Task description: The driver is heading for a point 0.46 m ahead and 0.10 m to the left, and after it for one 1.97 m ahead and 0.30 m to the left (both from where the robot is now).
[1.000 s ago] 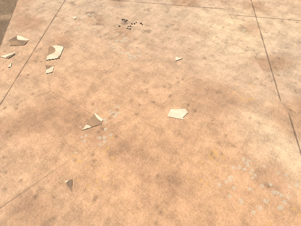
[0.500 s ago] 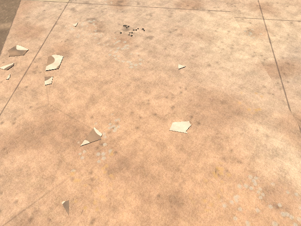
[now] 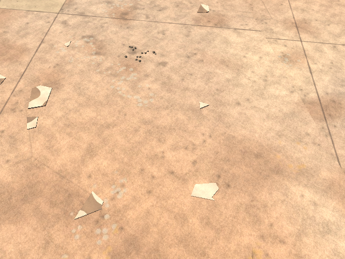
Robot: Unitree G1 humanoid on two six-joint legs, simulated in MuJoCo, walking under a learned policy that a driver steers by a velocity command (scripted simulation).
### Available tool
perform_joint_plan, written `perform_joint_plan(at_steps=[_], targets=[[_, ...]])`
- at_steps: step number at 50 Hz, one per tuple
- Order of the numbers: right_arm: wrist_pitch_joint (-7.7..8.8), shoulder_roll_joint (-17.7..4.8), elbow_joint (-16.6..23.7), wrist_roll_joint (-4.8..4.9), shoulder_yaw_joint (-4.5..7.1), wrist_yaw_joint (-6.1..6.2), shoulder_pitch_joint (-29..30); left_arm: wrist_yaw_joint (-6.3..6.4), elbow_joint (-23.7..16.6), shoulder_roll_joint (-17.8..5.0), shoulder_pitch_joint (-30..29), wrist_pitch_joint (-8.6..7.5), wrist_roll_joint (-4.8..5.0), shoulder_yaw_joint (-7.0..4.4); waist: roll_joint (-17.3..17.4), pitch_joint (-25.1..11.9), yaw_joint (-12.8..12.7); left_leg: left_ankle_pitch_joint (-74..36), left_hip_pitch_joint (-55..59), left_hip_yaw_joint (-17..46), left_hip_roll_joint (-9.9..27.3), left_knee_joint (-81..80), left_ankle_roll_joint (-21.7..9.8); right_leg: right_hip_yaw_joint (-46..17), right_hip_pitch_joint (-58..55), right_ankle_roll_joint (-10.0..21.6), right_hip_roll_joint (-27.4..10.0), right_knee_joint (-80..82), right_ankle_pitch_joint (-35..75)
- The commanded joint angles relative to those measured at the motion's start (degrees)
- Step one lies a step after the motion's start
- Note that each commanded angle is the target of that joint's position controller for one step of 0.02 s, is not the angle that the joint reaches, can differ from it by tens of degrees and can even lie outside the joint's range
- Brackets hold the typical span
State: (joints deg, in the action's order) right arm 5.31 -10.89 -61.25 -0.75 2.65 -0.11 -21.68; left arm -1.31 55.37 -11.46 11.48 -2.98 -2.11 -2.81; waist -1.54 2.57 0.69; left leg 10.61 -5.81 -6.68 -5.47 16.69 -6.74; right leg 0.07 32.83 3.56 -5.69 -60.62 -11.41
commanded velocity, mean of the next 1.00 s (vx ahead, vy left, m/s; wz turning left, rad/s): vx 0.50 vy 0.00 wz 0.30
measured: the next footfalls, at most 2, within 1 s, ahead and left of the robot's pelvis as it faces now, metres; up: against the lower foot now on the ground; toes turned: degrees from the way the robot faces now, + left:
right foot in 0.30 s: +0.36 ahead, -0.12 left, +0.00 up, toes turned +2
left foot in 0.82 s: +0.56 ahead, +0.15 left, +0.00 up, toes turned +25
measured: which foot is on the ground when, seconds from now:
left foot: down 0.00-0.30, up 0.32-0.80, down 0.82-1.00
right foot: up 0.00-0.28, down 0.30-0.84, up 0.86-1.00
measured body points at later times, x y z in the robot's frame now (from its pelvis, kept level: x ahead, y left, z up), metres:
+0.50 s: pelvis +0.29 -0.04 +0.00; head +0.31 -0.05 +0.45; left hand +0.30 +0.22 -0.13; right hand +0.39 -0.29 -0.15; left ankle +0.24 +0.08 -0.66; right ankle +0.32 -0.12 -0.74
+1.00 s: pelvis +0.53 +0.08 +0.00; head +0.55 +0.10 +0.45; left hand +0.47 +0.32 -0.15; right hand +0.68 -0.14 -0.14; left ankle +0.52 +0.13 -0.74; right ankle +0.52 -0.08 -0.66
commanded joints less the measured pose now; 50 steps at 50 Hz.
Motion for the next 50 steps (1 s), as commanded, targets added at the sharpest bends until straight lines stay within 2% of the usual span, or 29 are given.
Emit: perform_joint_plan(at_steps=[1, 5, 8, 10, 12, 13, 14, 15, 16, 17, 18, 19, 21, 24, 27, 32, 36, 38, 39, 40, 41, 42, 43, 44, 45, 46, 48, 49, 50], targets=[[1.00, -5.3, 2.1, 0.17, 0.34, 0.15, -2.6, -0.51, -3.0, -2.0, -1.5, 0.63, 0.14, -0.29, 3.7, 3.9, -0.9, -11.9, -2.1, 11.7, 15.5, -11.5, -5.2, 1.5, 5.1, -1.6, -1.3, 6.1, 6.4], [0.99, -4.8, 1.2, 0.27, -0.19, 0.30, -7.4, -0.72, -6.3, -1.2, -10.8, 0.28, 0.75, 0.36, 4.4, 4.1, 1.8, -21.3, 1.5, 9.9, 14.3, -9.9, -3.8, 4.0, 3.7, -2.3, 0.9, 18.9, 12.3], [0.65, -5.8, 0.7, -0.09, -0.14, 0.74, -10.0, -0.56, -8.1, -1.8, -15.0, -0.05, 0.90, 0.42, 5.0, 3.7, 3.1, -26.7, 7.8, 11.7, 15.5, -6.7, -4.6, 4.2, 4.3, -2.1, 2.6, 23.9, 11.7], [0.36, -6.7, 0.8, -0.50, 0.10, 1.10, -10.0, -0.42, -9.5, -2.7, -16.7, -0.56, 1.02, 0.30, 5.4, 3.6, 3.0, -30.3, 11.4, 13.3, 16.7, -4.1, -5.3, 3.5, 4.1, -1.5, 3.2, 26.3, 9.0], [0.19, -7.7, 1.5, -0.78, 0.46, 1.33, -7.7, -0.11, -9.4, -3.9, -13.5, -1.32, 1.21, -0.10, 6.1, 2.2, 0.5, -38.1, 11.8, 13.4, 17.0, 0.4, -4.3, 3.4, -2.4, -0.2, 4.9, 29.5, 4.6], [0.19, -8.5, 1.8, -0.76, 0.72, 1.26, -6.5, 0.33, -8.1, -5.0, -8.5, -1.74, 1.20, -0.63, 6.6, -0.3, -1.7, -44.1, 10.8, 13.2, 16.3, 5.6, -3.4, 3.9, -9.6, 0.6, 6.6, 31.1, 2.5], [0.12, -8.7, 2.2, -0.37, 0.83, 0.98, -5.1, 0.94, -5.4, -6.5, 0.6, -2.37, 0.88, -1.42, 5.1, -5.1, -5.8, -43.5, 7.7, 11.7, 14.1, 15.5, -2.3, 4.1, -21.5, 1.9, 7.2, 35.1, 5.3], [0.28, -7.1, 3.9, 0.43, 0.43, 0.69, -4.3, 1.80, -3.8, -10.4, 10.2, -2.99, -0.68, -2.63, 2.2, -12.2, -9.2, -28.9, -3.0, 10.4, 11.3, 29.7, -1.4, -4.5, -37.1, 4.2, -1.8, 35.4, 2.3], [-0.05, 0.1, 6.0, 3.10, -0.84, 0.63, -10.3, 1.92, -4.3, -16.6, 14.0, -2.73, -2.23, -4.20, -10.3, -21.5, -6.7, 8.6, -23.3, 5.0, 2.3, 50.8, 1.3, -29.4, -54.3, 10.4, -20.0, 37.9, -1.2], [-0.53, -6.0, 5.6, 1.77, 0.77, 1.05, -9.3, 1.44, -5.0, -13.4, 10.6, -1.67, -0.53, -3.75, -6.5, -21.8, -5.8, 17.3, -27.9, 9.7, 3.0, 58.0, 0.4, -37.8, -50.1, 11.5, -20.5, 43.0, -3.6], [-0.94, -6.7, 6.4, 1.08, 1.38, 1.00, -5.3, 1.31, -5.8, -9.0, 4.9, -1.58, 0.04, -2.54, -2.6, -12.3, -3.3, 12.6, -29.8, 10.3, 6.2, 58.6, 0.3, -28.4, -41.6, 9.8, -18.3, 44.3, -5.7], [-1.03, -5.2, 7.0, 0.69, 1.18, 0.63, -2.3, 1.16, -5.9, -5.8, 2.0, -1.98, 0.26, -1.74, 0.0, -6.4, -2.7, 9.0, -29.3, 10.1, 8.3, 56.1, 0.5, -20.8, -33.8, 8.2, -15.6, 46.8, -2.5], [-2.38, -3.9, 7.5, -0.76, 1.54, -0.34, -1.4, 1.71, -4.6, -3.5, 1.6, -2.64, 0.54, -1.06, -2.5, -2.0, -0.2, 6.6, -26.2, 9.8, 10.5, 52.4, 1.1, -10.6, -25.5, 5.1, -11.2, 49.6, 2.7], [-4.29, -2.2, 8.9, -1.10, 1.59, -1.48, 0.3, 1.79, -3.1, -3.9, 4.9, -4.06, 1.24, -1.16, -2.7, -1.4, 1.2, 3.6, -27.4, 8.6, 11.1, 51.1, 1.8, -3.7, -24.1, 4.7, -10.3, 51.3, 9.7], [-4.98, -2.6, 11.6, -1.20, 1.53, -2.27, 6.7, 1.74, -2.5, -4.8, 7.0, -4.50, 1.06, -1.40, -2.4, 0.2, 0.9, -2.6, -32.7, 7.7, 12.0, 47.6, 2.6, 1.9, -25.2, 4.7, -9.6, 52.5, 13.1], [-4.49, -2.0, 15.7, -1.16, 0.41, -3.35, 17.7, 1.73, -1.4, -5.7, 10.5, -4.50, 0.87, -1.24, -2.3, 2.7, -1.4, -11.1, -30.3, 3.8, 10.4, 28.8, 2.8, 9.0, -26.3, 4.3, -7.9, 52.9, 18.5], [-4.05, -2.8, 17.2, -1.57, 0.14, -3.20, 22.2, 1.99, 0.8, -7.3, 15.4, -3.61, 0.72, -1.40, -2.5, 3.8, -2.8, -6.5, -28.0, 0.9, 8.3, 20.1, 0.7, 10.3, -33.8, 4.8, -10.2, 51.6, 24.4], [-3.65, -3.6, 17.1, -1.88, 0.44, -2.83, 21.7, 2.20, 1.7, -8.1, 16.1, -2.82, 0.68, -1.45, -3.4, 3.0, -2.0, -1.2, -25.0, -0.4, 6.2, 17.6, -1.1, 11.2, -37.8, 4.7, -10.8, 47.2, 36.2], [-3.41, -4.2, 16.3, -2.07, 0.75, -2.52, 19.3, 2.25, 2.1, -8.9, 15.9, -2.43, 0.61, -1.56, -4.3, 1.3, -0.7, 1.6, -21.4, -1.2, 4.4, 16.7, -2.1, 11.8, -39.1, 4.5, -10.9, 42.7, 44.7], [-2.99, -5.0, 14.5, -2.17, 1.28, -2.23, 14.0, 2.21, 2.2, -9.4, 15.5, -1.92, 0.62, -1.59, -4.4, -1.7, 1.7, 2.4, -15.4, -1.6, 2.5, 14.4, -3.2, 12.5, -39.5, 4.2, -10.5, 35.3, 49.6], [-2.27, -6.1, 11.3, -2.64, 2.00, -1.80, 5.0, 2.14, 1.9, -9.0, 14.7, -1.41, 1.04, -1.32, -2.4, -6.7, 5.6, -1.1, -3.0, -1.2, 1.5, 9.8, -4.5, 14.1, -35.0, 3.0, -8.7, 24.3, 45.6], [-1.68, -10.6, 9.1, -3.61, 3.29, -1.03, -4.5, 1.97, -0.1, -7.0, 14.0, -1.31, 1.45, -0.64, 2.5, -13.9, 9.1, 2.6, 13.2, 11.5, 12.3, 9.6, -7.2, 14.0, -22.1, 1.8, -6.7, 8.0, 25.7], [-1.80, -16.7, 8.6, -3.09, 4.56, -0.50, -6.4, 0.69, -2.2, -1.5, 19.1, -1.41, 3.05, 0.32, 16.4, -19.3, 5.5, 1.9, 28.2, 40.8, 29.7, 3.4, -15.4, 11.4, 0.5, -1.0, 5.0, -12.9, -20.9], [-2.43, -15.9, 9.2, -1.11, 4.57, -0.12, -4.5, 1.04, -2.8, -8.0, 11.2, -1.36, 2.19, -1.45, 4.7, -16.4, 6.6, -0.4, 23.9, 40.5, 27.6, 0.4, -13.1, 0.8, 5.4, -0.3, 3.9, -16.4, -17.8], [-2.29, -13.7, 9.3, -0.64, 3.83, 0.02, 0.8, 0.78, -4.4, -6.6, 7.2, -1.97, 2.61, -1.29, 4.7, -8.7, 4.4, -5.2, 16.4, 30.6, 25.4, -0.4, -11.0, -0.3, 7.2, 0.3, 1.6, -14.6, -11.8], [-1.85, -10.0, 9.4, -0.64, 2.90, -0.24, 3.9, 0.77, -3.7, -5.7, 7.3, -2.34, 2.52, -1.06, 2.3, -5.0, 2.2, -11.0, 9.4, 25.1, 22.8, -2.2, -8.8, -0.5, 4.4, 0.5, 0.0, -10.5, -8.1], [-0.93, -6.0, 9.0, 0.03, 1.67, -0.16, 6.8, 0.62, -1.9, -4.0, 10.5, -0.74, 0.57, -0.97, 3.6, -2.8, -1.6, -14.1, 1.4, 17.3, 18.5, -5.1, -5.5, -0.6, -2.0, -0.4, -1.4, -5.1, -5.5], [-0.39, -5.2, 8.5, 0.09, 1.35, -0.12, 5.9, 0.33, -1.6, -3.4, 11.0, 0.06, 0.26, -1.03, 4.0, -2.7, -2.0, -15.0, 0.0, 16.1, 17.7, -6.1, -5.4, -0.4, -3.6, -0.8, -1.2, -4.0, -5.1], [0.09, -5.6, 7.7, 0.34, 1.35, 0.00, 4.4, -0.01, -1.7, -3.1, 10.6, 0.58, 0.10, -1.11, 3.9, -2.2, -2.4, -16.4, -0.3, 15.1, 17.2, -7.0, -5.6, 0.1, -3.2, -1.2, -1.0, -3.1, -4.5]])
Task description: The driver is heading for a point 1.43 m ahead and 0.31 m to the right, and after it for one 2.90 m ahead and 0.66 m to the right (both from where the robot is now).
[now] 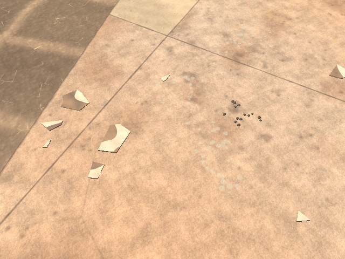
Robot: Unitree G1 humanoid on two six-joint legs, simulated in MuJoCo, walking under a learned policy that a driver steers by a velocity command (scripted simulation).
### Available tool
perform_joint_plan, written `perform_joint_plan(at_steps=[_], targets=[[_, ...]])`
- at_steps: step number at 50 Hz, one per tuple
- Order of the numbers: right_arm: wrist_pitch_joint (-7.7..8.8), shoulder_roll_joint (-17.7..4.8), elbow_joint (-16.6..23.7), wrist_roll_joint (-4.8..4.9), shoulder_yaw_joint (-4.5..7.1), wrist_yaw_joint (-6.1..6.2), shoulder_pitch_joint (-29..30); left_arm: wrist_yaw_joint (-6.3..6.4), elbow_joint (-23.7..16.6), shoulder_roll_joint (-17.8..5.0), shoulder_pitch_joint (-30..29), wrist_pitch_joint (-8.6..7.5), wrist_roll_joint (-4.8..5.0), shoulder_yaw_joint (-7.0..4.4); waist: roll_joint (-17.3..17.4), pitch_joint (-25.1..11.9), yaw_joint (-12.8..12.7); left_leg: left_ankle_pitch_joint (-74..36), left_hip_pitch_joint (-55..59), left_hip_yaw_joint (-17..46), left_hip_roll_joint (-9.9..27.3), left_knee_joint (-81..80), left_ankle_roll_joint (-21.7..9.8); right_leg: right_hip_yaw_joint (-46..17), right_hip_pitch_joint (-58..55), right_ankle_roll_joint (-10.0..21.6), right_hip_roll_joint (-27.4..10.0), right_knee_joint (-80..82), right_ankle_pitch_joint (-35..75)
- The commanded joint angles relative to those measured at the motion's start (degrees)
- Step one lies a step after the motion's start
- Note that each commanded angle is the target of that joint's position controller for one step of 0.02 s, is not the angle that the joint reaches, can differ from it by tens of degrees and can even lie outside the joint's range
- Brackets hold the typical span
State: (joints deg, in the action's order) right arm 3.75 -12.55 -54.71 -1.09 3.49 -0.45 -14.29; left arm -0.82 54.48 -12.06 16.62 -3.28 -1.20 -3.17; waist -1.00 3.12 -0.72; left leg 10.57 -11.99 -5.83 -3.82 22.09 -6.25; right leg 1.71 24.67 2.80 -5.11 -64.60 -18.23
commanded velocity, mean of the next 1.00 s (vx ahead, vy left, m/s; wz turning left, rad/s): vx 0.50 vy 0.00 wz -0.27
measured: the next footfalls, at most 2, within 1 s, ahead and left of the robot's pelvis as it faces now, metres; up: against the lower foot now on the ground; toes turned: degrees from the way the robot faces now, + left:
right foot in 0.38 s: +0.36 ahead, -0.12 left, +0.00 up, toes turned -12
left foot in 0.94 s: +0.71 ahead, -0.05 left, +0.00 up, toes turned -19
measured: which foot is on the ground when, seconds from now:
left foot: down 0.00-0.40, up 0.42-0.92, down 0.94-1.00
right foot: up 0.00-0.36, down 0.38-0.94, up 0.96-1.00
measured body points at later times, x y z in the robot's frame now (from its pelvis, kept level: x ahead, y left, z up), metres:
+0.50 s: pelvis +0.27 -0.06 -0.02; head +0.30 -0.06 +0.43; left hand +0.42 +0.18 -0.15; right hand +0.27 -0.31 -0.16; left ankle +0.15 +0.08 -0.63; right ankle +0.32 -0.11 -0.74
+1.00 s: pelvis +0.56 -0.08 -0.02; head +0.59 -0.09 +0.43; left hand +0.62 +0.18 -0.16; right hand +0.65 -0.37 -0.12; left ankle +0.67 -0.04 -0.74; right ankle +0.35 -0.11 -0.69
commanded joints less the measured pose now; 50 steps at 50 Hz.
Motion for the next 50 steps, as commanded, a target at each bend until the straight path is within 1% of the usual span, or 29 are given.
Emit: perform_joint_plan(at_steps=[1, 3, 5, 8, 12, 14, 16, 17, 18, 19, 20, 21, 22, 23, 24, 26, 28, 30, 33, 37, 41, 43, 44, 45, 46, 47, 48, 49, 50], targets=[[1.97, -4.8, 0.5, 0.93, 0.64, 0.45, -4.3, -0.79, -1.2, -2.3, 4.1, 1.22, -0.92, -0.80, 3.6, -1.9, -1.2, -16.7, 5.7, 13.2, 15.2, -13.3, -6.2, -1.1, 6.4, -0.9, -1.7, 2.1, 3.8], [2.21, -5.5, -0.5, 0.95, 0.66, 0.55, -6.6, -1.07, -2.8, -2.5, -0.7, 1.57, -0.96, -0.84, 4.0, 0.2, -0.5, -16.9, 6.1, 11.7, 14.7, -14.9, -6.1, -0.5, 10.6, -1.8, -2.4, 5.4, 8.1], [2.24, -5.5, -1.0, 0.49, 0.50, 0.53, -8.4, -1.20, -3.8, -2.8, -4.6, 1.72, -0.45, -0.76, 4.2, 1.4, 0.5, -17.7, 7.8, 9.3, 14.5, -15.7, -5.2, -0.6, 14.0, -2.0, -2.3, 9.1, 12.0], [2.50, -5.2, -1.5, 0.11, 0.10, 0.67, -10.0, -1.38, -5.6, -2.4, -9.9, 1.44, 0.13, -0.24, 4.3, 2.8, 1.7, -20.4, 9.0, 4.9, 14.1, -16.1, -3.5, -0.7, 14.2, -1.2, -0.4, 16.8, 17.1], [2.67, -5.0, -2.8, -0.08, -0.31, 1.47, -12.7, -1.60, -7.9, -2.0, -15.8, 1.13, -0.16, 0.51, 4.2, 4.4, 3.2, -25.8, 13.8, 0.5, 15.5, -15.7, -2.2, 2.5, 12.9, 1.0, 1.7, 25.5, 19.7], [2.56, -5.6, -3.3, -0.25, -0.35, 1.95, -13.3, -1.67, -8.8, -2.1, -16.8, 0.87, -0.35, 0.59, 4.3, 4.3, 3.0, -33.4, 17.2, -1.4, 16.5, -12.8, -1.6, 4.3, 11.2, 2.7, 3.0, 28.7, 17.0], [2.40, -7.3, -3.2, -0.38, -0.09, 2.54, -12.0, -1.37, -8.4, -3.0, -13.9, 0.71, -0.47, 0.13, 5.7, 1.7, 1.1, -51.6, 20.3, -3.3, 17.2, -5.5, -0.9, 6.8, 6.2, 5.0, 6.1, 29.8, 11.7], [2.08, -8.2, -3.1, -0.55, 0.15, 2.79, -11.4, -1.13, -7.6, -3.8, -10.2, 0.63, -0.56, -0.31, 6.5, -0.7, -0.6, -59.2, 21.5, -4.1, 17.5, 0.8, -0.7, 7.8, 2.6, 6.4, 8.1, 29.9, 8.5], [1.55, -9.0, -2.7, -0.73, 0.43, 2.83, -10.6, -0.96, -5.9, -5.0, -4.3, 0.43, -0.64, -1.00, 6.9, -4.1, -3.0, -61.1, 21.0, -4.6, 17.6, 10.0, -0.6, 8.1, -3.3, 7.7, 9.9, 31.4, 6.4], [1.16, -9.7, -1.9, -0.38, 0.59, 2.65, -9.5, -0.76, -3.5, -6.7, 3.6, 0.08, -1.17, -1.99, 5.6, -8.3, -6.8, -53.8, 15.6, -5.7, 16.5, 22.5, 0.2, 6.1, -14.2, 9.6, 10.3, 35.9, 8.0], [1.38, -8.3, 0.4, 0.05, 0.21, 2.27, -8.8, -0.07, -2.4, -12.0, 11.1, 0.09, -1.86, -3.74, -0.3, -13.9, -9.6, -32.3, 2.9, -6.5, 13.7, 41.6, 1.5, -8.9, -27.5, 13.6, -1.0, 37.3, 5.1], [1.93, -4.3, 3.5, 1.26, -0.07, 0.99, -10.7, -0.10, -3.4, -16.0, 7.7, 0.91, -0.69, -4.85, -14.3, -18.1, -4.4, 18.0, -21.3, -1.3, -1.0, 62.4, 4.5, -42.4, -41.4, 23.2, -14.8, 45.7, 8.0], [2.51, -7.4, 4.8, 0.16, 0.22, 0.65, -5.5, -0.35, -3.6, -15.3, 5.3, 1.35, 0.94, -4.69, -3.7, -15.3, -4.6, 14.3, -27.8, 9.0, 3.1, 63.7, 3.4, -40.3, -38.9, 22.3, -13.7, 48.2, 7.4], [3.22, -6.9, 6.2, 0.55, 0.02, 0.37, -2.0, -0.07, -4.0, -12.4, 2.1, 1.36, 0.95, -3.94, -0.4, -8.7, -3.5, 9.6, -29.3, 9.0, 5.8, 60.5, 3.4, -33.0, -31.9, 20.4, -12.8, 49.1, 9.5], [3.46, -6.5, 6.1, 0.59, 0.01, 0.47, -2.0, 0.04, -3.8, -9.2, 0.5, 1.24, 0.72, -3.10, 4.2, -3.6, -1.0, 7.2, -26.8, 8.6, 7.8, 54.7, 3.7, -27.7, -24.0, 17.7, -10.4, 50.7, 15.5], [1.40, -5.2, 6.5, -1.19, -0.23, 0.45, -2.9, 0.64, -3.9, -7.1, -1.5, 0.45, 1.05, -2.22, 3.4, -2.2, 2.2, 6.7, -20.6, 8.8, 9.7, 47.9, 5.5, -20.2, -16.0, 14.6, -5.2, 51.9, 21.9], [-0.47, -4.5, 7.3, -1.84, -0.35, 0.12, -2.7, 0.65, -3.7, -8.5, 0.2, -0.58, 1.38, -2.39, 1.6, -2.7, 2.7, 6.5, -19.5, 7.6, 9.8, 43.9, 7.1, -17.5, -13.9, 14.5, -3.1, 52.4, 26.1], [-1.25, -4.6, 9.0, -1.82, -0.41, -0.13, 0.8, 0.65, -3.8, -10.3, 2.0, -0.86, 1.39, -2.78, 0.5, -1.9, 2.0, 3.2, -21.6, 6.4, 10.0, 38.9, 8.5, -16.5, -13.1, 13.9, -1.7, 53.4, 26.0], [-1.54, -4.9, 11.4, -1.51, -0.51, -0.44, 7.6, 0.54, -3.4, -9.7, 5.8, -0.81, 1.43, -2.51, -1.1, -0.7, -0.6, -4.4, -25.7, 5.3, 10.2, 29.7, 9.3, -15.4, -16.5, 11.1, -0.8, 54.4, 27.3], [-1.38, -4.5, 13.5, -1.08, -1.00, -0.98, 13.8, 0.82, -2.5, -9.2, 10.3, -0.94, 1.25, -2.03, -2.3, -1.1, -3.7, -10.8, -27.3, 4.6, 9.1, 20.9, 8.2, -14.5, -23.9, 8.2, -0.9, 53.2, 32.0], [-0.71, -4.8, 15.8, -0.68, -1.48, -1.35, 19.6, 1.47, -2.1, -9.6, 12.5, -0.98, 0.38, -1.62, -2.8, 0.3, -5.4, -10.0, -27.5, 3.6, 7.1, 14.1, 6.3, -15.1, -29.8, 8.7, -2.9, 51.5, 35.7], [-0.23, -5.6, 16.4, -0.53, -1.37, -1.39, 19.1, 1.84, -2.1, -10.5, 11.7, -1.10, 0.03, -1.62, -3.4, 0.6, -4.2, -7.3, -24.5, 3.8, 6.1, 11.0, 4.5, -15.5, -31.3, 8.4, -4.5, 49.9, 39.7], [0.00, -6.2, 15.8, -0.46, -1.16, -1.24, 16.2, 1.98, -2.3, -10.9, 10.1, -1.22, -0.02, -1.64, -3.7, 0.2, -2.3, -5.3, -20.0, 3.7, 5.2, 9.0, 3.4, -14.8, -30.6, 7.5, -4.7, 48.1, 44.4], [0.20, -7.2, 14.5, -0.34, -0.70, -0.82, 11.9, 2.00, -2.5, -11.6, 8.9, -1.40, -0.09, -1.70, -4.1, -1.6, -0.3, -2.9, -13.5, 3.1, 3.3, 7.9, 2.3, -14.0, -29.9, 6.6, -4.4, 44.4, 52.1], [0.52, -8.4, 12.2, -0.21, -0.05, -0.20, 4.7, 1.77, -2.4, -12.0, 8.3, -1.47, -0.23, -1.72, -3.3, -5.2, 2.8, -2.3, -5.2, 2.3, 1.4, 5.6, 1.1, -12.8, -29.4, 5.8, -3.0, 36.5, 57.2], [1.07, -9.9, 9.8, -0.84, 0.63, 0.56, -4.1, 1.50, -2.6, -11.5, 7.6, -1.66, 0.13, -1.47, -1.3, -10.2, 7.0, -4.4, 7.6, 4.9, 4.5, 3.6, -0.7, -10.7, -23.6, 4.9, -0.7, 25.5, 51.2], [1.31, -14.9, 9.2, -2.42, 1.74, 1.38, -12.3, 1.16, -4.7, -7.6, 9.6, -1.96, 1.39, -0.40, 6.5, -18.4, 8.3, 2.0, 23.0, 22.7, 18.7, 3.0, -4.8, -7.8, -10.6, 3.3, 4.2, 7.7, 30.3], [0.59, -17.6, 7.9, -2.19, 2.76, 0.60, -12.3, 1.09, -3.8, -6.1, 16.1, -1.60, 2.32, -0.38, 16.9, -21.1, 4.8, 0.2, 29.4, 45.9, 28.8, -3.7, -11.5, -5.2, 4.2, 1.9, 13.2, -7.1, -12.1], [0.07, -12.4, 8.5, -0.27, 1.74, -0.01, -7.4, 1.37, -3.6, -9.8, 11.7, -1.12, 0.20, -0.94, 6.5, -12.8, 3.4, 7.2, 22.0, 43.6, 25.7, -5.7, -9.8, -8.8, 8.8, 2.8, 8.9, -10.0, -8.3]])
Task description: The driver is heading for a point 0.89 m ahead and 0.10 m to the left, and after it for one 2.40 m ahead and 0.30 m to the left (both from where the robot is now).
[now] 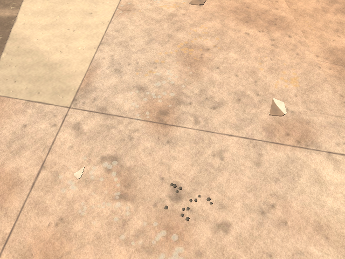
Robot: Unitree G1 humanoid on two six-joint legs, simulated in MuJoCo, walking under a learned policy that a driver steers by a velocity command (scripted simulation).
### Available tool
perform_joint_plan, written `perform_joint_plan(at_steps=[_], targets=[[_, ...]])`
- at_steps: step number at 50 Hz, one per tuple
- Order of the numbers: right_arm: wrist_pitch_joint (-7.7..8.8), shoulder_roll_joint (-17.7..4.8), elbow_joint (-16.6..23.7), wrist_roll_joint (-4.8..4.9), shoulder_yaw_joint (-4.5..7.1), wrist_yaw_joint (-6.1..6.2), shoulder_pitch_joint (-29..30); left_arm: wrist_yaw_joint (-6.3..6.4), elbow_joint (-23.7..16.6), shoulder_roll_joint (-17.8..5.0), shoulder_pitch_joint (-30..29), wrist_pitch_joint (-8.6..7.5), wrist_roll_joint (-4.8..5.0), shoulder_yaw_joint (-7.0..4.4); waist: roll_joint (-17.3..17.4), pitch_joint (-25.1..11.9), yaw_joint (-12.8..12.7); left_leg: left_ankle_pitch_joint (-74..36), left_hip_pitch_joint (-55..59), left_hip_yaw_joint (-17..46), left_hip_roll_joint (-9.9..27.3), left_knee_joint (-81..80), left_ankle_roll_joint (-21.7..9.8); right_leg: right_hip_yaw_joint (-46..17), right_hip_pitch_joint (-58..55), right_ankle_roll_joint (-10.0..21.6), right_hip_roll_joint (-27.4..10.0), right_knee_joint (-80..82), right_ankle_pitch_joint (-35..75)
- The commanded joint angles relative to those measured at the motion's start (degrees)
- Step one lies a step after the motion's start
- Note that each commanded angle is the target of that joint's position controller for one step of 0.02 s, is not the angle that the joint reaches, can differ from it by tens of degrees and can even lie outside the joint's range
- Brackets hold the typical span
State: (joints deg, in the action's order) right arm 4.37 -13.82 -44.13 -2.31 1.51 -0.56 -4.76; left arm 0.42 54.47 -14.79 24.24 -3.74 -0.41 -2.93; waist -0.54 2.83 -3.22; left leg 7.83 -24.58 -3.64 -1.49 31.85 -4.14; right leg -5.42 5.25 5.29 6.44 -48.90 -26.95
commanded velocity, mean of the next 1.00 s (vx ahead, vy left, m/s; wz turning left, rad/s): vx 0.50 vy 0.00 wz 0.10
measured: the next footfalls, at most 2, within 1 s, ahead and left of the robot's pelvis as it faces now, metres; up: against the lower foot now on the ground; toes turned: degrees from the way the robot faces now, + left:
right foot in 0.48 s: +0.42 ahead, -0.10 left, +0.00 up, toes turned -3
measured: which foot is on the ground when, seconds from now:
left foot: down 0.00-0.50, up 0.52-1.00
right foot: up 0.00-0.46, down 0.48-1.00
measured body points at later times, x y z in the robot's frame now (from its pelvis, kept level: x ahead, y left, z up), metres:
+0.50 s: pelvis +0.27 -0.02 +0.00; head +0.30 -0.03 +0.45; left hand +0.48 +0.20 -0.09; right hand +0.20 -0.27 -0.14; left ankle +0.10 +0.08 -0.72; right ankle +0.38 -0.10 -0.73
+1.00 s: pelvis +0.52 -0.02 +0.01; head +0.55 -0.01 +0.46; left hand +0.44 +0.22 -0.14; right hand +0.72 -0.21 -0.11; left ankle +0.65 +0.10 -0.70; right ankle +0.38 -0.10 -0.72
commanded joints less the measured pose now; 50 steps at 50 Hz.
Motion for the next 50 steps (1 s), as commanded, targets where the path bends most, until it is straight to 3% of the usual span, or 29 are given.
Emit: perform_joint_plan(at_steps=[1, 2, 4, 7, 10, 14, 19, 22, 23, 24, 25, 26, 27, 28, 29, 31, 33, 36, 40, 45, 48, 50], targets=[[-0.49, -7.7, -1.3, 1.44, 2.84, -0.15, -11.9, -0.37, -4.6, -6.4, -0.5, -0.76, -0.81, -1.05, 2.5, -5.6, 4.9, 9.3, 26.2, 32.2, 21.0, -17.1, -10.7, -1.2, 28.4, 0.2, -5.0, -23.3, 5.5], [-0.24, -5.9, -1.3, 1.05, 2.30, -0.26, -9.7, -0.76, -5.2, -5.3, -2.6, -0.69, -0.82, -0.74, 1.7, -2.9, 3.9, 5.2, 21.6, 26.5, 18.1, -19.0, -9.1, -0.4, 27.4, 0.0, -6.9, -20.4, 8.1], [0.43, -4.6, -3.0, 1.30, 1.70, 0.03, -10.4, -1.53, -5.1, -4.3, -2.1, 0.46, -1.76, -0.45, 4.7, -1.8, 1.9, -2.2, 16.8, 19.0, 14.2, -21.3, -7.2, 1.1, 24.2, -1.2, -8.9, -16.6, 9.7], [1.58, -5.9, -5.2, 1.95, 1.99, -0.14, -14.1, -2.24, -5.5, -3.2, -3.8, 1.36, -2.01, -0.08, 4.9, -1.7, 1.5, -9.1, 16.6, 14.7, 13.2, -23.4, -8.0, 3.4, 26.0, -2.8, -10.1, -13.8, 12.0], [1.55, -6.2, -6.7, 2.05, 2.05, -0.14, -17.0, -2.54, -8.0, -3.0, -11.6, 1.59, -1.92, 0.31, 4.3, 0.6, 2.9, -10.4, 18.1, 11.7, 12.1, -25.8, -8.1, 5.4, 31.9, -4.3, -12.1, -7.7, 17.8], [1.41, -6.2, -8.3, 2.14, 1.95, -0.17, -20.3, -2.72, -10.8, -1.5, -20.3, 1.31, -1.47, 1.29, 4.4, 1.4, 4.9, -16.2, 19.9, 7.8, 10.3, -25.4, -6.7, 7.9, 31.2, -5.1, -11.6, 4.9, 24.8], [1.10, -7.0, -10.3, 1.54, 2.01, 0.39, -23.6, -2.42, -13.0, -2.1, -26.6, 0.87, -1.15, 1.59, 4.8, 2.0, 6.4, -22.3, 26.7, 7.6, 12.9, -22.5, -6.3, 8.9, 29.0, -3.2, -9.6, 14.3, 24.9], [0.73, -8.1, -10.7, 1.21, 2.25, 0.92, -22.0, -1.89, -12.4, -3.4, -23.4, 0.28, -1.27, 0.99, 5.2, 0.5, 3.8, -34.9, 29.8, 6.9, 14.2, -16.0, -5.1, 9.4, 22.3, -0.5, -7.2, 18.1, 18.8], [0.52, -8.5, -10.8, 1.20, 2.34, 0.99, -21.4, -1.49, -10.6, -4.2, -17.9, -0.07, -1.44, 0.47, 5.0, -2.4, 1.4, -41.2, 29.8, 6.1, 13.5, -9.5, -4.4, 10.1, 15.5, 0.6, -5.4, 20.2, 17.7], [0.28, -8.0, -10.8, 1.44, 2.13, 0.95, -20.9, -0.93, -7.4, -5.5, -8.8, -0.66, -2.02, -0.29, 3.1, -7.4, -2.3, -40.2, 26.3, 3.9, 11.1, 1.1, -3.3, 10.1, 3.7, 2.3, -5.0, 23.2, 19.8], [0.40, -6.1, -8.9, 1.90, 1.43, 0.89, -20.5, -0.18, -5.5, -9.7, 1.5, -1.11, -3.41, -1.50, -1.8, -14.6, -5.8, -22.8, 14.9, 1.8, 8.4, 17.3, -2.1, -1.9, -11.3, 5.4, -16.4, 23.6, 16.3], [0.33, -0.4, -8.0, 3.55, 0.41, 0.52, -27.6, -0.23, -5.0, -15.1, 3.2, -0.63, -3.54, -2.98, -15.3, -20.1, -2.1, 19.4, -5.2, -0.6, -2.6, 37.3, 0.2, -29.2, -24.0, 13.0, -31.7, 29.4, 13.8], [-0.09, -6.9, -8.8, 1.70, 2.04, 0.93, -24.1, -0.75, -5.3, -11.8, -0.2, 0.06, -0.86, -2.58, -6.2, -16.4, -1.9, 20.9, -10.2, 6.9, -0.4, 41.7, -0.8, -31.4, -19.5, 12.2, -29.3, 32.2, 11.3], [0.13, -6.6, -7.5, 1.63, 2.21, 0.62, -19.8, -0.92, -6.0, -8.4, -5.8, 0.04, -0.41, -1.66, -3.8, -8.1, 0.3, 15.7, -11.9, 7.2, 2.2, 40.7, -1.1, -22.0, -11.7, 10.7, -27.0, 33.3, 12.4], [0.35, -5.3, -7.1, 1.70, 1.85, 0.33, -17.5, -1.16, -6.0, -5.6, -8.5, -0.37, -0.63, -0.95, -1.8, -4.4, 1.4, 12.2, -10.4, 6.9, 4.2, 37.6, -0.9, -16.1, -5.4, 9.2, -24.2, 35.6, 17.6], [-0.98, -3.9, -7.9, 0.71, 1.67, -0.28, -18.4, -0.74, -5.1, -3.2, -9.9, -1.11, -0.55, -0.27, -3.2, -2.3, 4.2, 9.7, -5.4, 6.6, 6.1, 33.0, 0.2, -7.6, 1.6, 6.0, -19.9, 38.6, 22.4], [-2.16, -2.9, -8.4, 0.62, 1.63, -0.92, -18.7, -0.60, -3.9, -3.7, -7.7, -2.18, -0.53, -0.36, -3.0, -2.5, 4.8, 8.1, -4.3, 6.5, 5.8, 32.2, 0.9, -3.8, 3.0, 5.7, -19.5, 40.4, 26.1], [-3.01, -3.0, -6.8, 0.74, 1.82, -1.42, -13.3, -0.47, -2.5, -4.8, -5.2, -2.89, -0.41, -0.68, -2.5, 0.2, 4.4, 2.2, -10.3, 6.9, 6.6, 29.3, 1.6, 1.1, 2.4, 4.8, -19.1, 43.3, 25.5], [-2.96, -2.6, -4.5, 0.96, 1.68, -1.67, -6.0, -0.26, -1.3, -4.2, -2.5, -2.83, -0.43, -0.34, -2.2, 2.1, 3.0, -5.2, -15.1, 6.0, 6.2, 21.4, 2.3, 6.8, -0.5, 3.2, -18.2, 43.8, 29.7], [-2.60, -1.1, -1.0, 0.65, 0.52, -2.29, 3.1, 0.62, 0.6, -4.4, 1.3, -2.70, -0.45, -0.13, -2.6, 3.6, 0.6, -9.2, -13.8, -0.1, 5.3, 8.9, 1.2, 12.7, -5.9, 2.0, -18.8, 41.8, 39.6], [-2.42, -1.3, 0.5, 0.48, 0.45, -2.51, 5.0, 1.21, 1.7, -5.2, 2.7, -2.07, -0.78, -0.23, -3.0, 3.4, 0.6, -4.3, -12.1, -2.9, 3.5, 4.3, -1.2, 15.0, -11.6, 1.6, -20.3, 37.2, 50.3], [-2.52, -2.2, 0.1, 0.34, 0.95, -2.21, 2.0, 1.60, 1.6, -6.6, 1.4, -1.59, -0.95, -0.53, -4.7, 0.8, 2.5, 1.3, -6.5, -5.3, 0.2, 3.3, -3.7, 17.0, -13.8, 1.2, -20.9, 30.0, 67.4]])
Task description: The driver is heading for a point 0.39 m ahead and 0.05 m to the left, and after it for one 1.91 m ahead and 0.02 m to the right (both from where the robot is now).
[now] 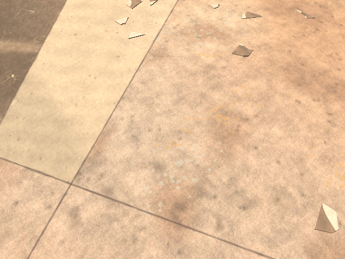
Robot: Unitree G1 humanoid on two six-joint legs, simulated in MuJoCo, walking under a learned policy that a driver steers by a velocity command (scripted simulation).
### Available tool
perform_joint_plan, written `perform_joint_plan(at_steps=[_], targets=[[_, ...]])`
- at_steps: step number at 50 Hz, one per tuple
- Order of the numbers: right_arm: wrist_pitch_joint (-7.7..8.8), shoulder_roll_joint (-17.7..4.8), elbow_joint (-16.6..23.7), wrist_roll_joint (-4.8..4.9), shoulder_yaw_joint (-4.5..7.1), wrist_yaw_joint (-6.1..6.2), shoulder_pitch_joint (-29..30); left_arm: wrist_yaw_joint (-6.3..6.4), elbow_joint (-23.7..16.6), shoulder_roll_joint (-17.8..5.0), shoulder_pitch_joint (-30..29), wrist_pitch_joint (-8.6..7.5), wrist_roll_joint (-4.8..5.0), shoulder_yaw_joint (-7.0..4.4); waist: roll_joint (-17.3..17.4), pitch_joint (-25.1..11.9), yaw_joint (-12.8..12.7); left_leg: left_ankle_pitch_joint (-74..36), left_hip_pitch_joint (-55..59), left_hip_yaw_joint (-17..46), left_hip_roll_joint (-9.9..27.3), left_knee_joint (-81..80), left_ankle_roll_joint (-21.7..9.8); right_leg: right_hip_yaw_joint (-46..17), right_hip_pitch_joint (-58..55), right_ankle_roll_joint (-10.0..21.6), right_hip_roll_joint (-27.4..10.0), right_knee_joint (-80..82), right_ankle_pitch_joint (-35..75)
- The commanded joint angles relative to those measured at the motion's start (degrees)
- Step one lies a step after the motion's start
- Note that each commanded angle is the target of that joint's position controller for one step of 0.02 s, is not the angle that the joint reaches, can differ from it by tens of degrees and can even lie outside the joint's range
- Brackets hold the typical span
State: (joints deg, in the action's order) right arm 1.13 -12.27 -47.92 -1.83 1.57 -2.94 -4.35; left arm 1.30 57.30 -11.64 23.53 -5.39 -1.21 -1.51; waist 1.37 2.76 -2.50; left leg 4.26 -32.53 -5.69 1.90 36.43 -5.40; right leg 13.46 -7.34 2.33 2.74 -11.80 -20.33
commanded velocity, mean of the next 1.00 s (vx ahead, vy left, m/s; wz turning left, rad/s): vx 0.24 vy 0.00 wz -0.01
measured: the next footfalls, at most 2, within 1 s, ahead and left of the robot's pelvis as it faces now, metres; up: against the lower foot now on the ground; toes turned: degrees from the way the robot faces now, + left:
left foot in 0.06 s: +0.19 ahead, +0.08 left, +0.00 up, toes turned +7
right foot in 0.56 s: +0.46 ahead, -0.02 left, +0.00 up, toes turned +9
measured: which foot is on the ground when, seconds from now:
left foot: up 0.00-0.04, down 0.06-0.58, up 0.60-1.00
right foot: down 0.00-0.08, up 0.10-0.54, down 0.56-1.00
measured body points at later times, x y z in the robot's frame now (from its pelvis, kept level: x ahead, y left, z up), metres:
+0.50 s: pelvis +0.26 +0.03 +0.01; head +0.29 +0.04 +0.45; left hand +0.37 +0.29 -0.12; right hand +0.32 -0.24 -0.13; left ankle +0.15 +0.07 -0.73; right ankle +0.43 -0.05 -0.70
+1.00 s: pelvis +0.33 +0.04 +0.01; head +0.36 +0.03 +0.45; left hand +0.42 +0.32 -0.11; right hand +0.44 -0.23 -0.12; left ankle +0.34 +0.18 -0.70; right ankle +0.42 -0.03 -0.73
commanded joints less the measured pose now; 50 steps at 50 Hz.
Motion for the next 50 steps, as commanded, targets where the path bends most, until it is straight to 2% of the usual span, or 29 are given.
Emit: perform_joint_plan(at_steps=[1, 2, 3, 4, 5, 6, 7, 8, 9, 10, 12, 14, 16, 18, 22, 24, 26, 27, 28, 29, 30, 31, 32, 33, 34, 38, 43, 47, 50], targets=[[0.73, -4.7, 3.0, -0.25, 1.38, 0.41, -2.0, 0.85, -1.4, -10.6, 1.4, 0.48, -0.28, -2.19, -7.4, -1.4, 3.5, 8.0, 5.6, -4.1, -5.2, -1.5, -3.9, -1.1, -1.6, 4.1, -17.4, -13.4, 67.5], [0.97, -5.9, 1.5, -0.39, 2.14, 0.61, -7.5, 0.83, -1.8, -11.4, 0.9, 1.01, -0.35, -2.43, -7.4, -4.8, 5.7, 9.6, 12.1, -4.0, -7.0, -3.4, -5.5, -0.7, -0.4, 4.1, -17.5, -22.5, 68.2], [1.38, -8.0, -1.1, -0.97, 3.36, 1.01, -16.1, 0.69, -2.6, -11.8, -0.2, 1.36, -0.08, -2.54, -5.4, -9.3, 9.9, 7.9, 24.5, -1.0, -6.8, -8.2, -7.8, 0.1, 6.5, 2.9, -16.5, -35.6, 59.4], [1.26, -14.3, -1.9, -1.47, 5.46, 1.98, -22.7, 0.12, -5.5, -8.9, -0.2, 0.98, 0.78, -1.81, 2.5, -15.4, 11.9, 12.7, 40.5, 17.6, 6.6, -10.0, -13.1, 1.0, 23.3, 0.7, -12.6, -55.6, 34.8], [0.65, -18.0, -0.7, 0.00, 6.34, 1.93, -19.3, -0.84, -9.1, -7.1, -1.2, 0.38, 1.01, -1.88, 11.3, -18.4, 7.8, 5.5, 50.1, 48.4, 19.0, -18.3, -21.2, -6.9, 43.8, -1.8, 0.6, -72.6, -10.5], [0.13, -16.6, -1.2, 1.45, 6.16, 2.15, -18.6, -1.14, -10.3, -9.3, -7.3, -0.17, 0.02, -2.09, 1.9, -13.4, 8.9, 4.1, 47.0, 41.7, 17.0, -19.4, -19.6, -15.8, 49.8, -1.0, -3.8, -72.4, -5.6], [0.16, -13.7, -1.3, 1.61, 5.44, 2.53, -15.7, -1.36, -11.2, -8.4, -8.8, -0.92, 0.65, -1.73, -0.1, -7.0, 7.0, 1.5, 39.5, 34.7, 15.7, -20.7, -17.3, -15.7, 50.1, -0.9, -6.3, -68.0, -0.8], [0.30, -10.7, -1.1, 1.47, 4.68, 2.65, -13.2, -1.29, -10.6, -8.3, -8.0, -1.02, 0.59, -1.82, -3.6, -2.6, 4.2, -3.4, 32.1, 29.6, 12.6, -22.2, -14.3, -15.4, 46.9, -1.1, -8.2, -61.9, 1.2], [0.67, -9.3, -0.9, 1.76, 4.18, 2.93, -11.4, -1.23, -10.7, -8.2, -7.8, -0.11, -0.47, -1.87, -3.5, -1.1, 2.3, -7.4, 27.3, 25.7, 9.6, -23.0, -12.6, -15.5, 43.6, -2.0, -9.1, -58.2, 1.5], [1.13, -8.7, -0.5, 1.88, 3.83, 3.03, -10.3, -1.44, -10.4, -7.5, -6.2, 1.13, -1.33, -1.71, -2.4, -1.7, 1.0, -9.5, 24.7, 22.8, 7.6, -23.6, -11.8, -15.5, 40.4, -2.9, -9.5, -55.8, 2.0], [2.19, -9.9, -0.7, 2.06, 4.01, 2.82, -11.8, -1.87, -11.2, -6.8, -6.5, 2.83, -1.76, -1.66, -1.4, -2.4, 0.4, -13.8, 22.8, 20.7, 5.7, -24.0, -11.9, -14.2, 39.5, -4.3, -9.2, -52.4, 3.0], [2.50, -11.2, -0.9, 1.89, 4.27, 2.77, -13.5, -2.04, -12.6, -6.7, -9.7, 3.42, -1.48, -1.61, -0.5, -1.1, 1.0, -18.3, 22.0, 19.1, 4.7, -24.6, -11.0, -13.1, 41.3, -5.4, -9.1, -47.7, 6.9], [2.42, -10.9, -1.4, 1.81, 4.04, 2.80, -15.6, -1.93, -13.8, -6.5, -13.0, 3.48, -1.20, -1.45, 0.4, -0.6, 2.1, -31.6, 23.0, 16.2, 3.5, -22.4, -8.6, -11.9, 41.8, -5.7, -8.4, -42.2, 10.9], [2.26, -9.8, -1.9, 1.81, 3.50, 2.91, -17.1, -2.01, -14.2, -5.7, -14.7, 3.37, -0.74, -0.92, 1.9, -2.1, 3.3, -39.3, 25.5, 12.7, 2.3, -20.6, -5.2, -10.7, 40.1, -4.8, -7.3, -36.2, 15.2], [2.17, -8.6, -3.2, 1.02, 2.44, 3.63, -18.9, -1.92, -14.1, -5.5, -18.0, 2.86, 0.13, -0.24, 3.4, -3.0, 5.9, -40.4, 31.5, 10.4, 3.2, -19.7, -2.1, -9.3, 36.7, -1.8, -5.1, -26.4, 21.0], [2.09, -8.7, -3.5, 0.43, 2.18, 4.15, -17.8, -1.70, -13.3, -6.4, -16.6, 2.46, 0.03, -0.34, 3.7, -3.0, 5.1, -42.4, 33.9, 10.4, 5.2, -17.2, -2.0, -9.9, 34.1, -0.1, -3.8, -23.4, 18.0], [2.14, -9.8, -3.4, 0.36, 2.37, 4.89, -15.3, -1.26, -10.7, -8.4, -9.6, 1.82, -0.26, -1.10, 3.5, -4.0, 1.7, -48.2, 35.5, 10.3, 6.5, -10.2, -1.6, -10.6, 28.0, 2.1, -1.3, -19.7, 14.1], [2.00, -10.8, -3.1, 0.89, 2.63, 5.14, -13.4, -1.11, -9.2, -9.1, -4.5, 1.21, -0.45, -1.52, 2.0, -5.1, -1.4, -45.7, 35.4, 9.0, 5.3, -2.4, -0.9, -10.8, 23.1, 3.2, -0.9, -13.4, 18.4], [2.25, -11.4, -1.7, 1.22, 2.71, 5.30, -12.8, -0.82, -8.0, -11.7, 0.1, 0.59, -0.58, -2.24, -1.6, -8.8, -3.2, -32.1, 29.9, 7.1, 1.9, 9.1, 0.4, -16.8, 13.7, 5.1, -6.1, -12.8, 40.2], [2.30, -8.3, -0.3, 2.01, 2.22, 5.32, -18.1, -0.95, -8.9, -17.3, 0.9, 0.80, -0.39, -3.57, -12.5, -14.1, 0.0, 8.3, 16.7, 2.7, -7.5, 28.8, 3.1, -33.9, 2.1, 14.2, -21.2, -17.2, 75.3], [1.47, -7.2, -1.1, 1.41, 1.97, 5.00, -21.6, -1.43, -9.4, -15.5, -0.8, 1.89, 1.85, -3.35, -14.0, -20.5, 2.4, 29.7, 9.2, 7.0, -10.3, 37.3, 4.1, -44.8, -1.6, 21.2, -26.0, -13.7, 80.0], [0.66, -8.5, -1.9, -0.08, 1.97, 4.80, -19.4, -1.87, -10.6, -13.5, -4.3, 2.52, 2.62, -3.31, -6.3, -15.9, 2.4, 27.6, 6.4, 9.9, -6.7, 40.3, 4.5, -41.1, 3.5, 20.8, -23.8, -12.0, 67.0], [0.22, -8.8, -1.2, -0.46, 2.09, 4.60, -15.1, -1.78, -11.5, -11.1, -7.8, 3.18, 2.10, -2.85, -2.9, -9.6, 2.3, 25.2, 4.2, 9.8, -5.1, 39.2, 4.9, -37.0, 9.9, 18.7, -20.2, -9.7, 55.1], [-0.37, -8.5, -0.4, -0.27, 2.12, 4.44, -12.8, -1.50, -11.6, -9.3, -9.3, 3.83, 1.53, -2.34, -1.7, -5.7, 3.2, 23.5, 3.8, 9.8, -3.3, 35.5, 5.2, -33.9, 15.4, 16.0, -17.0, -7.5, 46.7], [-1.21, -8.3, 0.6, -0.24, 2.05, 4.28, -11.8, -1.18, -11.4, -9.0, -9.4, 4.26, 1.37, -2.30, -2.8, -4.6, 3.8, 21.7, 5.2, 9.5, -2.4, 32.0, 5.7, -31.9, 18.7, 14.1, -14.3, -5.9, 40.7], [-3.13, -6.7, 1.1, 0.14, 1.54, 4.41, -12.2, -1.30, -11.7, -11.8, -9.0, 5.19, 0.56, -3.54, -5.7, -7.1, 4.0, 19.3, 8.0, 7.9, -3.4, 25.0, 7.4, -31.0, 22.4, 11.7, -10.5, -3.8, 25.5], [-3.78, -7.6, 3.2, 0.49, 1.70, 5.05, -6.7, -1.18, -12.6, -12.9, -8.4, 6.76, 0.23, -4.58, -8.7, -5.8, 1.4, 18.1, 5.6, 8.7, -3.1, 16.5, 8.1, -37.3, 22.4, 9.8, -9.5, -0.5, 0.8], [-3.06, -7.5, 4.2, 1.10, 1.48, 5.40, -5.5, -1.27, -13.0, -13.3, -8.5, 7.50, -0.07, -5.23, -8.8, -5.5, 0.5, 18.8, 7.3, 9.3, -4.1, 10.9, 7.3, -41.0, 21.7, 9.1, -9.4, -0.9, -0.9], [-2.19, -7.6, 4.4, 1.79, 1.26, 5.72, -7.5, -1.60, -13.4, -13.1, -9.9, 8.00, -0.19, -5.48, -9.6, -5.6, 1.0, 20.2, 12.3, 9.4, -5.7, 3.8, 5.8, -43.4, 22.5, 8.2, -8.9, -1.3, 1.4]])
Velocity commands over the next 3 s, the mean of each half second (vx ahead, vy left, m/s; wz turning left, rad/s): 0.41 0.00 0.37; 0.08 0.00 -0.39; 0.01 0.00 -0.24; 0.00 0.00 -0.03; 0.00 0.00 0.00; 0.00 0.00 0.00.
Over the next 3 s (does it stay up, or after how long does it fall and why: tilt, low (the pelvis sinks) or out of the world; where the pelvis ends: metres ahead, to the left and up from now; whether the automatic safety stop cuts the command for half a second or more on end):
stays up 0.32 0.06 0.01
